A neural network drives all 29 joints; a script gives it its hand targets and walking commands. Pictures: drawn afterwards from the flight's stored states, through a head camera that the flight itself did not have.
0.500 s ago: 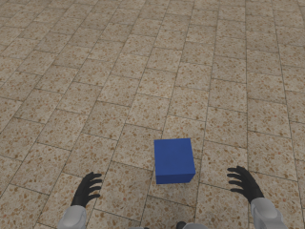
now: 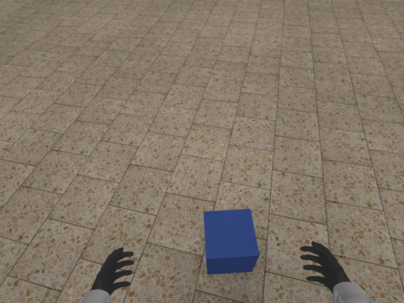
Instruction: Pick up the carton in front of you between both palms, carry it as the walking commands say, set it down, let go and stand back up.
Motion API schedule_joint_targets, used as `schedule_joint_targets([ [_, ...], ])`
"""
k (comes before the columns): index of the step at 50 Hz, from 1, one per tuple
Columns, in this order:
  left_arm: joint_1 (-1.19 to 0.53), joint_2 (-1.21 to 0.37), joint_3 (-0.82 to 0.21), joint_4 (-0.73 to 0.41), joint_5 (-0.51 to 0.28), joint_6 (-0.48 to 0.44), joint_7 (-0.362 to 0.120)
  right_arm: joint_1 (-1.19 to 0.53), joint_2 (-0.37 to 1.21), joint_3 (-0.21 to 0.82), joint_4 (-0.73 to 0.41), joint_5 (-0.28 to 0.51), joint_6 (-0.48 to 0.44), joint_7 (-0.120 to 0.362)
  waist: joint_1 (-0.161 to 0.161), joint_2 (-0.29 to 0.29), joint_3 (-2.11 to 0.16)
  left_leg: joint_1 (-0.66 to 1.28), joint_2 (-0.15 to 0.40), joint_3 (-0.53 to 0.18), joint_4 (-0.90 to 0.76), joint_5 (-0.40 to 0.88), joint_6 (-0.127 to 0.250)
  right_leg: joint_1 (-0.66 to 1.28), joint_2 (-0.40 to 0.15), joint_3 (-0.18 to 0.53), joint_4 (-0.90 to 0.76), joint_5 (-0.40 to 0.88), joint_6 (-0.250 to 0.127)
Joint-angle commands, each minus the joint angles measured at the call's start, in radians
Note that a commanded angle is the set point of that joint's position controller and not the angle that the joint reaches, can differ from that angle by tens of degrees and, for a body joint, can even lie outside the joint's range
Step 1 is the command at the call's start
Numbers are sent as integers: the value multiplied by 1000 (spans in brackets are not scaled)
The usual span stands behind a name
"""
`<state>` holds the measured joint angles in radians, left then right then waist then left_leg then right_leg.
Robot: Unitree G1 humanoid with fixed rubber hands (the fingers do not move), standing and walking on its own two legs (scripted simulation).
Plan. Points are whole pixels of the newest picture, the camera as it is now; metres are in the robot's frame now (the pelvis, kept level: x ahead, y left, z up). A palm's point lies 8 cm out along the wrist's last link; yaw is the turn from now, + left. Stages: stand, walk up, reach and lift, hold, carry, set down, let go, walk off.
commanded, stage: stand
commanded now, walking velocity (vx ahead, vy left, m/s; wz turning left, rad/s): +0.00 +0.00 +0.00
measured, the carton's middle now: (228, 242) +0.44 -0.07 -0.65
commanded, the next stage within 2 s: none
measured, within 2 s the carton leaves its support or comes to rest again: neither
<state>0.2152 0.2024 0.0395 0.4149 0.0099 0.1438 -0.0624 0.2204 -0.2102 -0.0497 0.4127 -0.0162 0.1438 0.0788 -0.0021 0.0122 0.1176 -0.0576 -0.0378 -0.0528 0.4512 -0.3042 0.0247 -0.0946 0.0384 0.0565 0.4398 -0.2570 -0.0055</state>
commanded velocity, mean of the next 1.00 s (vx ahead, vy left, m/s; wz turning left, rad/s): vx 0.00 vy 0.00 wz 0.00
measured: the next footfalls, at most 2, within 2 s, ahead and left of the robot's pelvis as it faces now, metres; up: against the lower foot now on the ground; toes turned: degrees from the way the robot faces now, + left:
none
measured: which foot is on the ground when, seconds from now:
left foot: down 0.00-1.00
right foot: down 0.00-1.00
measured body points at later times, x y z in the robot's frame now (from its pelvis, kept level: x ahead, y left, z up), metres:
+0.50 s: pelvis +0.02 -0.01 +0.00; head +0.03 -0.01 +0.45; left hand +0.16 +0.28 -0.10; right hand +0.17 -0.30 -0.09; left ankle -0.03 +0.10 -0.74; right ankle -0.01 -0.12 -0.74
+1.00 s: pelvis +0.01 -0.01 +0.00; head +0.01 -0.01 +0.45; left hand +0.12 +0.29 -0.10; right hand +0.14 -0.30 -0.10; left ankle -0.03 +0.10 -0.74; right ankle -0.01 -0.12 -0.74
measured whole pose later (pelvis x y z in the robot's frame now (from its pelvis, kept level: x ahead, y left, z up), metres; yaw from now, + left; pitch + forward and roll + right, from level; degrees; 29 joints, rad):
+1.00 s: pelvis +0.01 -0.01 +0.00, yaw +2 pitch -2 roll +0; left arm 0.14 0.34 0.03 0.89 0.03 -0.01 0.02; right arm 0.19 -0.36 -0.03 0.80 -0.03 0.00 -0.02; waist 0.01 0.01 0.02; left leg -0.11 -0.03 -0.07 0.43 -0.29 0.01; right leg -0.14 0.03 0.02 0.43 -0.26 -0.02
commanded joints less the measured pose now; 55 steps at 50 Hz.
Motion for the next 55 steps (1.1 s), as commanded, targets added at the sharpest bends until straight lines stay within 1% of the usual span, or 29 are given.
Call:
schedule_joint_targets([
  [1, -51, 228, 58, 66, 17, -55, 57, -75, -233, -50, 17, -9, -60, -62, 20, -15, -113, -142, 56, -20, -14, 210, -64, -60, -66, -8, -2, 178, 37],
  [2, -49, 249, 57, 78, 26, -76, 76, -58, -223, -53, 29, -15, -78, -78, 10, -18, -124, -123, 52, -25, -12, 142, -55, -85, -73, 24, -10, 116, 30],
  [3, -43, 236, 53, 90, 33, -91, 83, -55, -222, -50, 43, -22, -90, -86, 6, -22, -127, -124, 62, -41, -12, 87, -44, -99, -75, 28, -20, 46, 17],
  [5, -62, 223, 46, 120, 39, -115, 85, -67, -208, -44, 69, -29, -108, -87, 2, -14, -108, -151, 63, -56, -10, 19, -31, -142, -78, 48, -40, -36, 5],
  [7, -79, 215, 41, 151, 33, -128, 80, -68, -203, -42, 93, -28, -118, -85, 0, -21, -123, -148, 69, -60, 5, 89, -30, -132, -84, 54, -31, 41, -2],
  [10, -80, 224, 40, 187, 26, -137, 80, -60, -222, -44, 124, -24, -125, -89, 1, -2, -167, -120, 80, -63, 22, 225, -31, -99, -87, 47, 4, 192, -2],
  [12, -76, 236, 41, 209, 25, -141, 81, -51, -237, -46, 141, -21, -128, -92, 0, 0, -188, -108, 86, -63, 33, 302, -30, -71, -90, 44, 21, 278, -3],
  [14, -74, 247, 41, 231, 25, -144, 84, -44, -248, -45, 157, -20, -130, -96, 0, -4, -199, -98, 90, -63, 36, 346, -29, -53, -95, 44, 28, 328, -4],
  [16, -76, 256, 41, 250, 26, -145, 86, -41, -256, -43, 171, -19, -132, -99, 1, -6, -198, -94, 94, -66, 32, 365, -27, -43, -98, 46, 29, 348, -6],
  [30, -93, 277, 38, 336, 26, -156, 91, -44, -278, -28, 241, -17, -147, -108, 7, -7, -180, -88, 105, -83, -6, 393, -18, -7, -111, 50, 7, 360, -18],
  [44, -110, 292, 30, 403, 18, -161, 85, -60, -297, -15, 314, -16, -158, -108, 6, -6, -142, -94, 113, -100, -65, 293, -11, -10, -120, 64, -48, 262, -21],
  [55, -117, 305, 24, 460, 14, -164, 80, -71, -310, -7, 379, -13, -164, -105, 8, -7, -123, -93, 118, -108, -104, 237, -9, -8, -126, 75, -88, 216, -20],
])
